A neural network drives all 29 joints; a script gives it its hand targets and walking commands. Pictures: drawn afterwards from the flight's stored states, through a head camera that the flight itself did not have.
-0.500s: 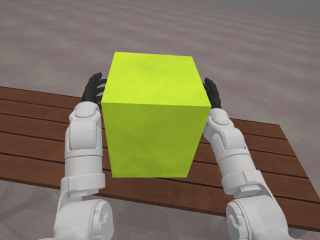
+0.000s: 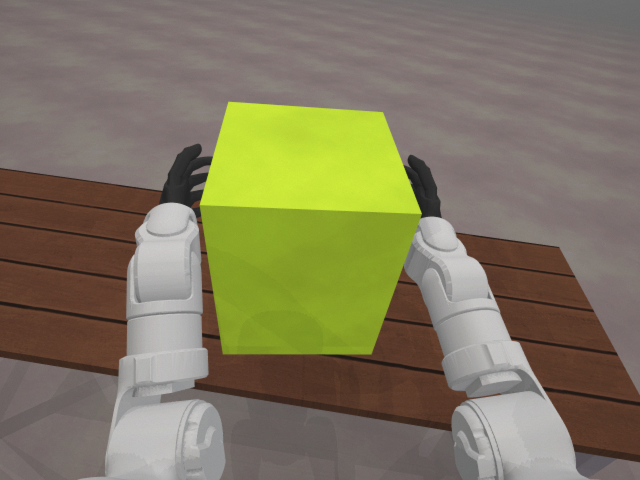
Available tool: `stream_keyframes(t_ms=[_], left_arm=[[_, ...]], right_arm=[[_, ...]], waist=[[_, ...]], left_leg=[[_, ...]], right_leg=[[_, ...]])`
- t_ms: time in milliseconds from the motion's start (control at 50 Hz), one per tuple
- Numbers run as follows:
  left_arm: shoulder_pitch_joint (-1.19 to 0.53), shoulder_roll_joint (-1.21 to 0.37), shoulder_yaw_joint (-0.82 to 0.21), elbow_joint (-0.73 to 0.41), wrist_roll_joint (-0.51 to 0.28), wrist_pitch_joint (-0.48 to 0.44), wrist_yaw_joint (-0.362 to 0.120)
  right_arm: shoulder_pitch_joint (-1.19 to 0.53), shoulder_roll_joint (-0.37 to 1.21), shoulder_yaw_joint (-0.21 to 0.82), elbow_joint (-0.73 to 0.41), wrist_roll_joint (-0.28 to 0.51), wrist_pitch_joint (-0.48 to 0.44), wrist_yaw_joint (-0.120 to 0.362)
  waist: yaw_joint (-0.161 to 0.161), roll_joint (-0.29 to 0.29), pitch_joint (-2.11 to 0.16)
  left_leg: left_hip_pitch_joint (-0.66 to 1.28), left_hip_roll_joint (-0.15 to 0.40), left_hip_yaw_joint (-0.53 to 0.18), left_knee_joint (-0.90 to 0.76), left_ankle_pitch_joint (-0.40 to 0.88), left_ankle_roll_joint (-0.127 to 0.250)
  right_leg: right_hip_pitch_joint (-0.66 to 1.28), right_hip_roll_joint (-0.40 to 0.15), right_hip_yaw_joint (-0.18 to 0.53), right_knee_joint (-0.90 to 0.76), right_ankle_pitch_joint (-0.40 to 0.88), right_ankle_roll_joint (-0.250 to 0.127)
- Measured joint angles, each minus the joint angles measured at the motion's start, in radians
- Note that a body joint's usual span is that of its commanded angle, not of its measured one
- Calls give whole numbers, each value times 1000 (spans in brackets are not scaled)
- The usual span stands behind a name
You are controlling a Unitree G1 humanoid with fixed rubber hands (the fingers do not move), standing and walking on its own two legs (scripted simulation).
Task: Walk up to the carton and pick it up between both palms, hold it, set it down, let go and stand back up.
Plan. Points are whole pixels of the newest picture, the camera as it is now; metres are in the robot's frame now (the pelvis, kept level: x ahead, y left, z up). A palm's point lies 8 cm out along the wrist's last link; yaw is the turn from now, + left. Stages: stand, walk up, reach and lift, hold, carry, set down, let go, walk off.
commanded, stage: hold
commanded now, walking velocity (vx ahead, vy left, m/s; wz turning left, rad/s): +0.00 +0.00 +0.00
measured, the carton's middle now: (302, 233) +0.39 +0.01 +0.16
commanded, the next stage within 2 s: none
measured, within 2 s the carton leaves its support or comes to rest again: neither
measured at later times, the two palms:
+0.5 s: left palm (182, 210) +0.36 +0.15 +0.21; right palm (425, 220) +0.36 -0.14 +0.20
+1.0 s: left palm (183, 207) +0.37 +0.15 +0.21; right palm (425, 215) +0.37 -0.14 +0.20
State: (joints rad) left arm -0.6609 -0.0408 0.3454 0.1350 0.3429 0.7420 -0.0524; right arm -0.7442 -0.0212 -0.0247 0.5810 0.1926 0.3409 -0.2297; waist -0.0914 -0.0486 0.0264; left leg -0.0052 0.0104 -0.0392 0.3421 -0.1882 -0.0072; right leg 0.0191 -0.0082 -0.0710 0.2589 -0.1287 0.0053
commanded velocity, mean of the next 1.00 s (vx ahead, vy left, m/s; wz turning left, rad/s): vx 0.00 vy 0.00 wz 0.00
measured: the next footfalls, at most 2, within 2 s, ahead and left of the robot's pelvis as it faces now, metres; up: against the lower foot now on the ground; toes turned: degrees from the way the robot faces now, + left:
none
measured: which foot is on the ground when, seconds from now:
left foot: down 0.00-1.00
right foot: down 0.00-1.00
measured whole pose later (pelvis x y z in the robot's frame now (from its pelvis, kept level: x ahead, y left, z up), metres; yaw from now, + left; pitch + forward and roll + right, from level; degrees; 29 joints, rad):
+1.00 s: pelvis +0.01 +0.00 +0.00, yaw +0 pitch -9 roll -1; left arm -0.65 -0.05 0.34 0.13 0.35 0.73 -0.05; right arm -0.75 -0.04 -0.01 0.58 0.21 0.34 -0.24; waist -0.10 -0.04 0.03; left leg 0.01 0.01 -0.04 0.35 -0.20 -0.01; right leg 0.04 0.00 -0.07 0.25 -0.14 0.00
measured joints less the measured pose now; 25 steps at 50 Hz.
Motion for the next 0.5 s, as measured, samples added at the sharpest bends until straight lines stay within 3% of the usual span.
stream_keyframes(t_ms=[500], left_arm=[[14, -6, -9, -16, 3, -3, 1]], right_arm=[[16, -15, 24, -22, 15, 1, -8]], waist=[[-2, 7, 5]], left_leg=[[7, 5, -1, 2, -2, -2]], right_leg=[[12, 6, 0, -8, 2, -3]])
